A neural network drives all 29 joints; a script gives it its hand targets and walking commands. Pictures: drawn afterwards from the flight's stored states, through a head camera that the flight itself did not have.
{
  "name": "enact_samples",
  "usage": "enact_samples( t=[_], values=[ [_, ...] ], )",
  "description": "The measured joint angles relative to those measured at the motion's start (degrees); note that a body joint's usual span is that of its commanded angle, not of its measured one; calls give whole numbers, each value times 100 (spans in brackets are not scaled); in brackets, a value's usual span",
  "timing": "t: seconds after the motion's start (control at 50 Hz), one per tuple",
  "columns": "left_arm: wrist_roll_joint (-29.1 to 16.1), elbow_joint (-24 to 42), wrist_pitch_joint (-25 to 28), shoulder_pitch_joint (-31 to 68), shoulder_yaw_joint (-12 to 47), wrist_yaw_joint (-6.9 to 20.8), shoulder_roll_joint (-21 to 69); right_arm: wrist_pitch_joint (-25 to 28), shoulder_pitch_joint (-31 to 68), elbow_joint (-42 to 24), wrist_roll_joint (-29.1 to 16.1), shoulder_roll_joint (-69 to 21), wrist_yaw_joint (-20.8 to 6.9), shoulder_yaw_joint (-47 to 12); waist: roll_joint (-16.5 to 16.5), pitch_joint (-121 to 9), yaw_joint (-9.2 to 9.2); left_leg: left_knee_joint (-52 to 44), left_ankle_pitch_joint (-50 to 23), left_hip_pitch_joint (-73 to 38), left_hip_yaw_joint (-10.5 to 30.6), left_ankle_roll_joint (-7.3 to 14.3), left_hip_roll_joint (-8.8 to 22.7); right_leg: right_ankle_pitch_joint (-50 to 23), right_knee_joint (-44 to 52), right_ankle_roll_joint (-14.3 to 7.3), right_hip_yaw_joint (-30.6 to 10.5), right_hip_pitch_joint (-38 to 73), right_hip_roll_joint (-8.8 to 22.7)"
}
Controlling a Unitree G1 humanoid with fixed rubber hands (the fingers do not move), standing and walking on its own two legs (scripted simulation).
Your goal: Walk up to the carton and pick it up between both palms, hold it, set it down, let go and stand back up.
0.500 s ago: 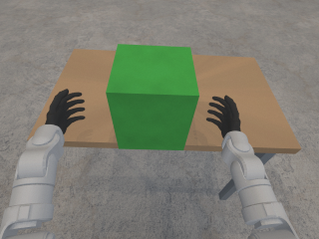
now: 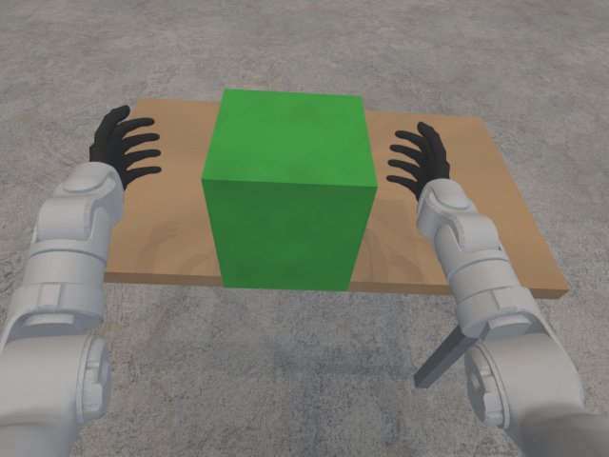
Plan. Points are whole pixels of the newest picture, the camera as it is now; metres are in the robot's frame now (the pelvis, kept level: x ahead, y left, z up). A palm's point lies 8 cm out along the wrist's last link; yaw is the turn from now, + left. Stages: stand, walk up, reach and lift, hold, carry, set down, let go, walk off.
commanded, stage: reach and lift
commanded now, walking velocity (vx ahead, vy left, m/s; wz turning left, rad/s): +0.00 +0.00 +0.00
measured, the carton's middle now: (289, 196) +0.48 +0.04 +0.04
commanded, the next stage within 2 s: none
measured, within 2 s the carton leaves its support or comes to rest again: neither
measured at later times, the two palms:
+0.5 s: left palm (116, 117) +0.45 +0.25 +0.20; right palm (424, 135) +0.47 -0.13 +0.19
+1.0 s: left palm (133, 180) +0.45 +0.26 +0.10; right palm (398, 186) +0.46 -0.12 +0.09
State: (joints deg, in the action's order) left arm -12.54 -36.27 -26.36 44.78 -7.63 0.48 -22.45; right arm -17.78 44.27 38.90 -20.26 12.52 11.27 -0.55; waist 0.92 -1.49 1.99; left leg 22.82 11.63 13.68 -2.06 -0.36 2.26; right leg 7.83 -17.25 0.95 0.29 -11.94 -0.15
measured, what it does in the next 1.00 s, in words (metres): stands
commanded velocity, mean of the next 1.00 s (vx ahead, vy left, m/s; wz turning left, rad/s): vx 0.00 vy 0.00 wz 0.00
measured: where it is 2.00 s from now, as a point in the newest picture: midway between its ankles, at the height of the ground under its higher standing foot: outside the picture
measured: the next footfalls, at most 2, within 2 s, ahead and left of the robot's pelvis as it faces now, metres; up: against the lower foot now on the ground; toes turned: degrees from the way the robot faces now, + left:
none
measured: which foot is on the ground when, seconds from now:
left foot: down 0.00-1.00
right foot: down 0.00-1.00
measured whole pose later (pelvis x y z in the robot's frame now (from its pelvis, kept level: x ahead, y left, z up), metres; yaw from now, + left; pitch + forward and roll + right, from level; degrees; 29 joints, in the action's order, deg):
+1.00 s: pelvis +0.01 -0.01 -0.01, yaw +1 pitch +15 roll -2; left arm -17.3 -78.0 2.4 61.0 2.6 -0.1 -22.9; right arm -3.4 57.0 66.9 -14.9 7.9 9.8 2.7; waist 2.0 -9.2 0.8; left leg 26.7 12.1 29.6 0.0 -1.1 2.4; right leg 9.1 -21.3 0.5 2.2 -27.2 -0.2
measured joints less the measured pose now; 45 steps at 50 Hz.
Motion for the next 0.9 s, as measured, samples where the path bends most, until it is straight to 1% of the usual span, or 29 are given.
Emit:
enact_samples(
  t=[0.2, 0.34, 0.48, 0.58, 0.64, 0.7, 0.82, 0.9],
  values=[
    [-232, -1301, 374, 1037, 431, -101, -203, -44, 971, 1065, -77, 36, -44, -21, 19, -227, -6, 16, -38, 286, 31, -14, 4, -23, -24, -12, 28, -279, -5],
    [-394, -2263, 670, 1719, 697, -173, -267, -24, 1621, 1845, -95, 35, -20, 7, 8, -304, -58, 35, -54, 440, 90, -30, 7, -42, -1, -23, 86, -392, -10],
    [-579, -3009, 965, 2277, 906, -214, -334, -16, 2058, 2247, -229, 103, 1, -27, 54, -414, -94, 77, -53, 667, 124, -41, 20, -31, -44, -36, 117, -610, -24],
    [-589, -3463, 1176, 2514, 1003, -216, -394, 71, 2317, 2547, -203, 70, -20, 51, 68, -490, -137, 129, -30, 830, 141, -59, 30, 0, -99, -50, 132, -769, -33],
    [-573, -3694, 1339, 2532, 970, -177, -392, 183, 2357, 2728, -232, 62, -38, 12, 73, -533, -136, 139, -17, 892, 140, -64, 37, 7, -103, -53, 130, -830, -40],
    [-517, -3753, 1572, 2369, 912, -112, -360, 340, 2218, 2778, -214, 5, -37, -21, 85, -580, -130, 114, -18, 921, 137, -68, 36, 11, -88, -50, 128, -863, -39],
    [-415, -3912, 2105, 1968, 909, 3, -244, 749, 1729, 2774, 58, -198, -84, 38, 124, -561, -125, 121, -9, 971, 165, -73, 19, 56, -134, -51, 156, -919, -22],
    [-430, -3939, 2488, 1670, 930, -37, -138, 1090, 1351, 2632, 281, -379, -101, 202, 139, -669, -123, 208, 10, 1214, 184, -77, 12, 90, -238, -51, 174, -1162, -14]
  ],
)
